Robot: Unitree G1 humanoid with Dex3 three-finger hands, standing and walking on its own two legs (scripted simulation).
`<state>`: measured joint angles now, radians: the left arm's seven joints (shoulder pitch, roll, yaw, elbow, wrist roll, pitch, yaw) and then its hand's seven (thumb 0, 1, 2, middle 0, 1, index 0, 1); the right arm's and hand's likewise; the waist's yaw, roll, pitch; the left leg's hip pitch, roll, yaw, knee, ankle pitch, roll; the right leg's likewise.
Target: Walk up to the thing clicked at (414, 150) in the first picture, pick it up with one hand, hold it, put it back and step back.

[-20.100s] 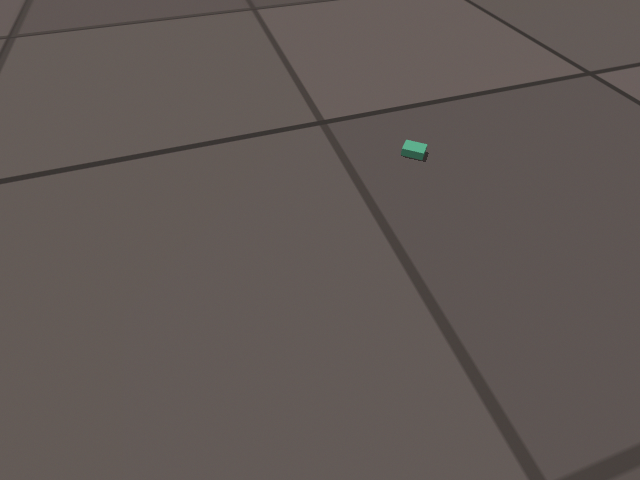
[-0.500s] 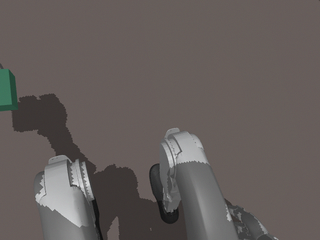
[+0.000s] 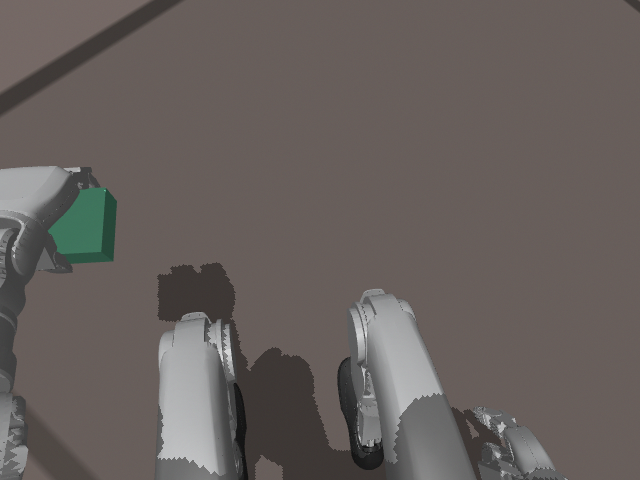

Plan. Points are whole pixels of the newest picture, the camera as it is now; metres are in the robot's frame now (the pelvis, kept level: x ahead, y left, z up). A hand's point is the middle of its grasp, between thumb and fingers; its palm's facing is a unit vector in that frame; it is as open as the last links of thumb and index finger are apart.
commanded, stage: lift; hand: left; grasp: from above
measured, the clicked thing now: (61, 226) +0.45 +0.30 -0.13
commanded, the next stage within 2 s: hold in 1.12 s
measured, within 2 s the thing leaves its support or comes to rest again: neither
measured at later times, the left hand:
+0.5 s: hand out of the picture +0.36 +0.26 +0.12, palm faces -0.46 -0.08 -0.89, open 11.3 cm
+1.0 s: hand out of the picture +0.37 +0.24 +0.22, palm faces -0.45 -0.08 -0.89, open 11.3 cm
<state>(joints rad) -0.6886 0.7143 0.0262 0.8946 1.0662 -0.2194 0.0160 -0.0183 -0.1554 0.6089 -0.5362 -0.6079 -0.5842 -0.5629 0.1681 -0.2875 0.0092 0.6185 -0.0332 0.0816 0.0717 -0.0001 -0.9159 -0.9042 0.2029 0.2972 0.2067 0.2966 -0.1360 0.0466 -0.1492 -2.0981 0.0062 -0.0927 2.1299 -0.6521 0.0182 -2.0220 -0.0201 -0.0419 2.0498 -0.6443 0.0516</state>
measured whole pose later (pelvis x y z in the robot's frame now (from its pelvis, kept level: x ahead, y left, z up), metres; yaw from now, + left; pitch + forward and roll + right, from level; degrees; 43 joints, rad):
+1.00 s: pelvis +0.06 -0.01 +0.30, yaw +3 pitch +13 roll -1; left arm -0.35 0.42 -0.17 0.83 1.01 -0.03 0.13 -0.02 -0.16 0.64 -0.53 -0.62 -0.58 -0.58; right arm 0.24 -0.24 -0.04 0.73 0.04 0.00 -0.05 0.00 -0.91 -0.90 0.20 0.30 0.21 0.30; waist -0.06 0.04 -0.10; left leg -0.78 0.04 0.01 0.98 -0.42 0.00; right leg -0.77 -0.01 0.01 0.94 -0.40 0.02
